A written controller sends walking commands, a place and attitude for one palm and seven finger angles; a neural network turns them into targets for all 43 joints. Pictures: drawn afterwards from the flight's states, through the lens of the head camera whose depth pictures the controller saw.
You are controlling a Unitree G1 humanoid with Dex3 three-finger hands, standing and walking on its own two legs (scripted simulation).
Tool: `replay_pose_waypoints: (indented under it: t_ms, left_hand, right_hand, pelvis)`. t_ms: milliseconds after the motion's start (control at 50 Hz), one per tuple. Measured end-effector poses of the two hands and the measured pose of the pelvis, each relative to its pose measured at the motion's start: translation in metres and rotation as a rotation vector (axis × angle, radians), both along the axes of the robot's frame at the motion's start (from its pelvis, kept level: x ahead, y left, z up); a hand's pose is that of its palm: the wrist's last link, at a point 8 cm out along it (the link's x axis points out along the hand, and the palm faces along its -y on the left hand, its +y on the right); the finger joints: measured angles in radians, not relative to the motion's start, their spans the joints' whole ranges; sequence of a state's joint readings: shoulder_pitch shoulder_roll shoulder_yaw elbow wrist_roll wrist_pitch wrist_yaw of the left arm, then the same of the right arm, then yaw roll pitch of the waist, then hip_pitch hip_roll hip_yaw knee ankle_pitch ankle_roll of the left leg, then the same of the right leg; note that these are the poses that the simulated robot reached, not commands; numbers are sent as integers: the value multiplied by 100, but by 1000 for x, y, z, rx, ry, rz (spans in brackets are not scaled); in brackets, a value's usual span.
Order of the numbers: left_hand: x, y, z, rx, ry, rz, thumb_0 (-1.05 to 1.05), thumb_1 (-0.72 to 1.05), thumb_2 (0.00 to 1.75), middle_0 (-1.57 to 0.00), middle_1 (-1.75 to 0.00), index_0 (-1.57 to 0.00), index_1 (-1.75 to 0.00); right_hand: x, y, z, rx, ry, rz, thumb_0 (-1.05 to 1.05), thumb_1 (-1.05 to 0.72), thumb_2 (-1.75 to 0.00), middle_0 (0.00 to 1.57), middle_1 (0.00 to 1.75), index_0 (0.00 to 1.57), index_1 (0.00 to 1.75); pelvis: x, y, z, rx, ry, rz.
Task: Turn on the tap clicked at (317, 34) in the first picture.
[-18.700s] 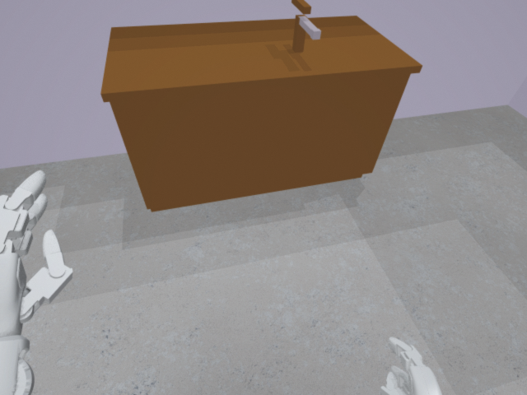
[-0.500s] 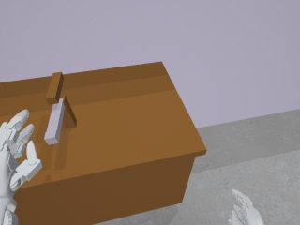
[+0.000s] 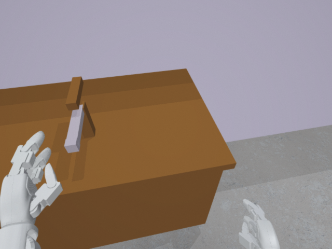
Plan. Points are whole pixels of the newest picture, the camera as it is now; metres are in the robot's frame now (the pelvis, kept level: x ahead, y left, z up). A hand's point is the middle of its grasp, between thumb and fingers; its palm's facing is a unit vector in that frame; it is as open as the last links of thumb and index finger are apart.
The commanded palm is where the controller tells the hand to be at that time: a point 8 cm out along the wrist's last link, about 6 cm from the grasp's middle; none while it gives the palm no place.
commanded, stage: turn the palm inward beside the body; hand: left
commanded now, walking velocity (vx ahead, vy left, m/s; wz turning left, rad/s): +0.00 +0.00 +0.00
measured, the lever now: (72, 145) +0.33 +0.29 +0.08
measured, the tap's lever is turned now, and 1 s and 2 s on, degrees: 0 0 0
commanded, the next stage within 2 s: reach beside the lever's end, fingers flat in 0.70 s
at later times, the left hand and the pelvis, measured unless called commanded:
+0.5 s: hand (64, 187) +0.18 +0.22 +0.14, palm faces +0.45 -0.89 -0.13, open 7.4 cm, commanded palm +0.13 +0.26 +0.15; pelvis +0.00 -0.01 +0.00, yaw +0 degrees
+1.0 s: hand (69, 181) +0.20 +0.22 +0.13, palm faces +0.47 -0.88 -0.13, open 7.4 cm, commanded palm +0.16 +0.27 +0.14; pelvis +0.01 -0.02 +0.00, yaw +0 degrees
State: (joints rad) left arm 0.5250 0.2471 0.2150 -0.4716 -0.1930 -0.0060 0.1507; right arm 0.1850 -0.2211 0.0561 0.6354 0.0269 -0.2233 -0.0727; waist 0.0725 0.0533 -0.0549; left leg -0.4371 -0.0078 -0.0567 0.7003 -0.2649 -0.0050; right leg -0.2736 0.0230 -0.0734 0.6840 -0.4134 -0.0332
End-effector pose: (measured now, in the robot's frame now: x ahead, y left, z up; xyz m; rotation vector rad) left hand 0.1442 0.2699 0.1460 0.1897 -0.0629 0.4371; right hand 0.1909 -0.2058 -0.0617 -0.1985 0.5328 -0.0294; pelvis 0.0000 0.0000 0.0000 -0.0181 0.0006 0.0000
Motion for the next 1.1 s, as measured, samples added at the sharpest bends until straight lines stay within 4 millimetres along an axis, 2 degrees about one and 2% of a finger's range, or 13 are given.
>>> replay_pose_waypoints:
  t_ms: [280, 840, 1100]
  left_hand:
    - [-10, -5, -5, -49, 8, 29, 2, 90, 90, -20, -30, -21, -30]
    - [8, -19, -4, -64, 30, 33, 2, 90, 90, -20, -30, -21, -30]
    - [19, -9, -11, -63, 30, 61, 2, 90, 90, -20, -30, -21, -30]
  right_hand:
    - [-5, -6, -1, -13, -2, -4, 1, -91, -90, 20, 30, 21, 30]
    - [11, -21, -2, -8, 8, -12, 1, -91, -90, 20, 30, 21, 30]
    - [7, -26, -6, -16, 36, -27, 1, -91, -90, 20, 30, 21, 30]
  pelvis:
    - [-3, -2, -1, -4, -11, 7]
    - [14, -13, 2, 8, -5, 5]
    - [12, -16, 2, 8, -5, 7]
